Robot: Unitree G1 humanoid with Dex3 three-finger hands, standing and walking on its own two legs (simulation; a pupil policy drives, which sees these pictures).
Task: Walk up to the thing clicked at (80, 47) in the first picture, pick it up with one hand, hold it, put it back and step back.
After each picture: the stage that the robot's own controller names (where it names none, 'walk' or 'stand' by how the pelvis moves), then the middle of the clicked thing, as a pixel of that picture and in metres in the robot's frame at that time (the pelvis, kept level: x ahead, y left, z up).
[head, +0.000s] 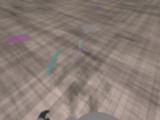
stand; (79, 46) +1.53 +0.22 -0.65
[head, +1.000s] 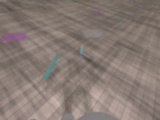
walk; (81, 51) +1.40 +0.09 -0.63
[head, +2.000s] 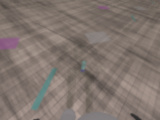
walk; (83, 66) +0.88 +0.05 -0.63
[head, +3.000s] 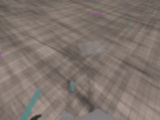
walk; (72, 87) +0.54 +0.15 -0.64
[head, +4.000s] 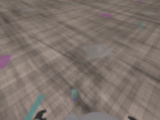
stand; (74, 95) +0.44 +0.17 -0.64
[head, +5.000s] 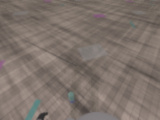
stand; (71, 97) +0.42 +0.19 -0.66
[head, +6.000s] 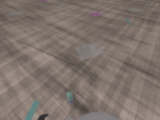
stand; (70, 97) +0.41 +0.22 -0.66
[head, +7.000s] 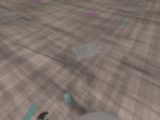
stand; (68, 99) +0.38 +0.24 -0.65
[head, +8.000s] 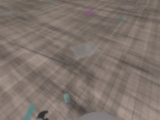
stand; (67, 99) +0.37 +0.25 -0.65
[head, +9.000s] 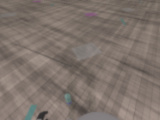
stand; (68, 99) +0.39 +0.23 -0.66
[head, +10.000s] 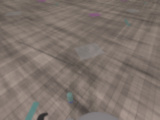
stand; (70, 98) +0.40 +0.21 -0.66
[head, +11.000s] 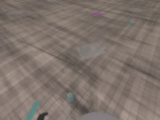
stand; (70, 98) +0.40 +0.20 -0.66
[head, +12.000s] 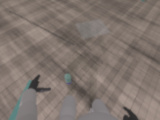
go down; (68, 79) +0.45 +0.19 -0.54
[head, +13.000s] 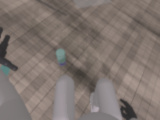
go down; (61, 58) +0.49 +0.23 -0.27
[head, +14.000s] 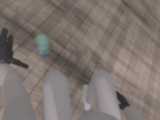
close in; (43, 48) +0.47 +0.26 -0.19
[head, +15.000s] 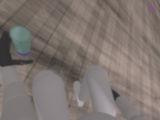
close; (22, 45) +0.46 +0.29 -0.16
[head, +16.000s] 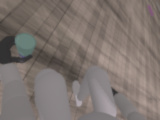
lift; (25, 48) +0.43 +0.28 -0.16
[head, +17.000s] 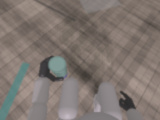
lift; (60, 70) +0.32 +0.20 +0.00
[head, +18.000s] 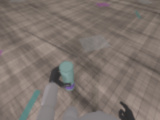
hold; (68, 78) +0.30 +0.14 +0.04
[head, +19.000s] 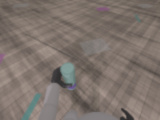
hold; (69, 78) +0.30 +0.14 +0.04
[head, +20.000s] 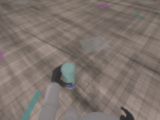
hold; (69, 77) +0.31 +0.14 +0.04
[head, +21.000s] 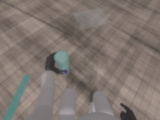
crouch; (63, 65) +0.39 +0.17 -0.02
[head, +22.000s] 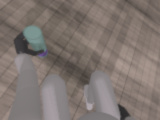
lower; (38, 45) +0.48 +0.25 -0.08
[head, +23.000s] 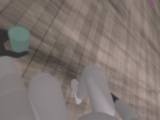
lower; (20, 45) +0.46 +0.28 -0.17
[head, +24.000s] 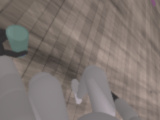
lower; (19, 45) +0.45 +0.28 -0.17
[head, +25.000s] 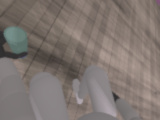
lower; (19, 46) +0.45 +0.29 -0.16
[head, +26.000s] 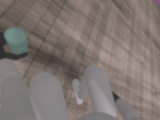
rest; (19, 47) +0.45 +0.29 -0.16
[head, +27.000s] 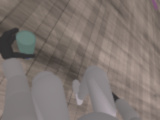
open; (26, 48) +0.45 +0.27 -0.17
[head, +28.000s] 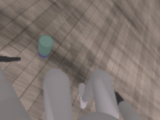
stand; (44, 49) +0.45 +0.25 -0.19
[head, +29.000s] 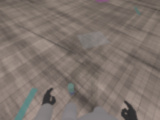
stand; (71, 89) +0.42 +0.16 -0.55
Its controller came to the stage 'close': yes
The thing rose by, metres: 0.68
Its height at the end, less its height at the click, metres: +0.00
